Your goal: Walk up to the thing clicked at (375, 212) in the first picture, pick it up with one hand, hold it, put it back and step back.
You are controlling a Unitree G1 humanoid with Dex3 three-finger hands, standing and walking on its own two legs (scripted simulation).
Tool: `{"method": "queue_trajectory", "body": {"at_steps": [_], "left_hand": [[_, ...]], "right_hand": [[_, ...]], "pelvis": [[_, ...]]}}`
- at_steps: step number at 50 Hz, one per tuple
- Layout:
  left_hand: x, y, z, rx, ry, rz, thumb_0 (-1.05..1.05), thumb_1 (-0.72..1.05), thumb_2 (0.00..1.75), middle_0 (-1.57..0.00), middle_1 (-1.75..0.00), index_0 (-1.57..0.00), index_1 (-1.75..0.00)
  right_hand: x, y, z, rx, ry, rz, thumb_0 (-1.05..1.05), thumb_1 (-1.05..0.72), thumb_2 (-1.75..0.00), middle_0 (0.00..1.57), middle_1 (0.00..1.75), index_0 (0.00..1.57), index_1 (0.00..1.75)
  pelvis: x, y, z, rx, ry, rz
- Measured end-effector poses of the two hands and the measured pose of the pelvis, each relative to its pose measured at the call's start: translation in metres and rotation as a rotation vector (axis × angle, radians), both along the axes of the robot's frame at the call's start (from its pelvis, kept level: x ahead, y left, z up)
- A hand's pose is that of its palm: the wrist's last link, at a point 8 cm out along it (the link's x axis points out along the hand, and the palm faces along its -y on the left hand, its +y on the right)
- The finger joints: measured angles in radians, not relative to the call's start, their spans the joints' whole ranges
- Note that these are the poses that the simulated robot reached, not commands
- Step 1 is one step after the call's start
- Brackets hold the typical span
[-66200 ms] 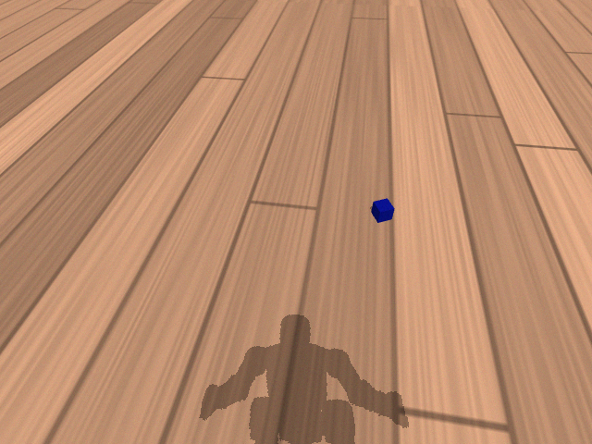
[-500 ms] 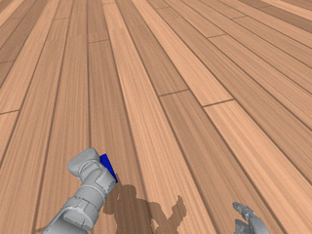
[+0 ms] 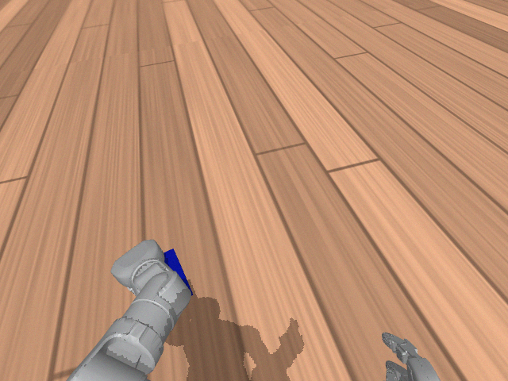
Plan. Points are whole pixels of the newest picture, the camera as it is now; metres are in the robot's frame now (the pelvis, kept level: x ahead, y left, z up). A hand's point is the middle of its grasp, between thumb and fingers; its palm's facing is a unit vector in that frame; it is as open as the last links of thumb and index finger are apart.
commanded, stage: crouch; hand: left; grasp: from above
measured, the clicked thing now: (165, 280) +0.33 +0.22 -0.07
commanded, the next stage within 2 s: lower in 1.98 s
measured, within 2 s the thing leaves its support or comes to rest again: neither
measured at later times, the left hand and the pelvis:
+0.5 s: hand (172, 306) +0.30 +0.23 -0.14, palm faces -0.38 -0.30 -0.87, open 9.6 cm; pelvis -0.02 +0.00 -0.04, yaw +0 degrees
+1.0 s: hand (204, 320) +0.37 +0.22 -0.39, palm faces -0.26 -0.32 -0.91, open 9.6 cm; pelvis -0.08 +0.00 -0.27, yaw -4 degrees
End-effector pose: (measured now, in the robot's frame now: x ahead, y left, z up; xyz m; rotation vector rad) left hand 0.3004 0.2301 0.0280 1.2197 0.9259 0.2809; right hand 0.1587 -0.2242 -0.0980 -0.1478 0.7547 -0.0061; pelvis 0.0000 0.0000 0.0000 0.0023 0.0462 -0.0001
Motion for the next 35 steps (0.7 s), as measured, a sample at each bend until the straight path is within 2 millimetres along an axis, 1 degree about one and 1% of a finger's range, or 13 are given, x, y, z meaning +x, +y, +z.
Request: {"method": "queue_trajectory", "body": {"at_steps": [4, 7, 13, 17, 21, 24, 27, 31, 35], "left_hand": [[0.000, -0.001, -0.004, -0.003, 0.006, -0.008, 0.01, 0.16, 0.50, -0.93, -0.78, -0.56, -0.56], [-0.001, -0.002, -0.010, 0.015, 0.011, -0.018, 0.03, 0.17, 0.46, -0.96, -0.76, -0.59, -0.54], [-0.005, -0.001, -0.034, 0.030, 0.042, -0.004, 0.06, 0.19, 0.40, -1.00, -0.72, -0.62, -0.50], [-0.007, -0.001, -0.055, 0.028, 0.092, 0.011, 0.06, 0.20, 0.39, -1.01, -0.71, -0.62, -0.50], [-0.002, -0.001, -0.081, 0.024, 0.129, 0.007, 0.07, 0.20, 0.38, -1.00, -0.69, -0.63, -0.49], [0.008, -0.002, -0.105, 0.043, 0.116, -0.020, 0.08, 0.20, 0.37, -1.01, -0.68, -0.64, -0.48], [0.023, -0.003, -0.134, 0.089, 0.069, -0.065, 0.07, 0.20, 0.36, -1.02, -0.67, -0.65, -0.47], [0.038, -0.007, -0.180, 0.113, 0.008, -0.075, 0.07, 0.19, 0.36, -1.04, -0.65, -0.67, -0.45], [0.046, -0.012, -0.231, 0.096, 0.003, -0.044, 0.07, 0.18, 0.37, -1.06, -0.63, -0.68, -0.44]], "right_hand": [[0.000, 0.000, -0.001, -0.002, 0.004, -0.001, 0.01, -0.90, -0.91, 0.19, 0.30, 0.20, 0.30], [0.000, 0.000, -0.001, -0.004, 0.010, 0.001, 0.01, -0.89, -0.90, 0.19, 0.30, 0.20, 0.30], [-0.007, -0.002, -0.005, -0.015, 0.038, 0.007, 0.01, -0.88, -0.90, 0.20, 0.30, 0.20, 0.30], [-0.019, -0.008, -0.010, -0.030, 0.082, -0.003, 0.01, -0.88, -0.90, 0.20, 0.30, 0.20, 0.30], [-0.042, -0.019, -0.021, -0.059, 0.144, -0.024, 0.01, -0.88, -0.90, 0.20, 0.30, 0.20, 0.30], [-0.064, -0.030, -0.038, -0.092, 0.199, -0.040, 0.01, -0.88, -0.90, 0.20, 0.30, 0.20, 0.30], [-0.089, -0.042, -0.063, -0.124, 0.261, -0.057, 0.01, -0.88, -0.90, 0.20, 0.30, 0.20, 0.30], [-0.122, -0.051, -0.106, -0.143, 0.351, -0.087, 0.01, -0.89, -0.90, 0.19, 0.30, 0.20, 0.30], [-0.152, -0.050, -0.154, -0.132, 0.436, -0.103, 0.01, -0.89, -0.90, 0.19, 0.30, 0.20, 0.30]], "pelvis": [[0.001, 0.001, 0.000, 0.000, 0.005, -0.001], [0.002, 0.001, 0.000, 0.000, 0.009, 0.000], [0.002, 0.000, -0.003, 0.000, 0.028, 0.002], [-0.001, -0.001, -0.006, -0.002, 0.052, 0.003], [-0.006, -0.002, -0.015, -0.006, 0.106, 0.003], [-0.013, -0.002, -0.032, -0.010, 0.175, -0.001], [-0.023, -0.001, -0.059, -0.012, 0.253, -0.008], [-0.036, 0.000, -0.101, -0.019, 0.349, -0.013], [-0.050, 0.002, -0.143, -0.028, 0.435, -0.019]]}}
